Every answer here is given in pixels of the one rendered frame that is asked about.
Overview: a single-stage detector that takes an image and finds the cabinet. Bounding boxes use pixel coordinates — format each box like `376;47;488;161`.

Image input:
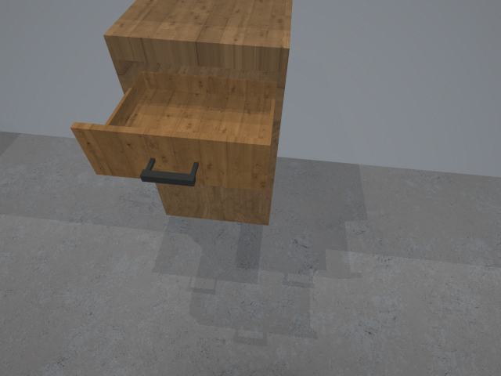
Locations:
103;0;293;226

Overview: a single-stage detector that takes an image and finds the handle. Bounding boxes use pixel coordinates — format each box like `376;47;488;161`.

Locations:
140;158;199;186

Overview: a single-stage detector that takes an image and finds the drawer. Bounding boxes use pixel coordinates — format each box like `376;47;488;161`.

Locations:
70;71;277;191

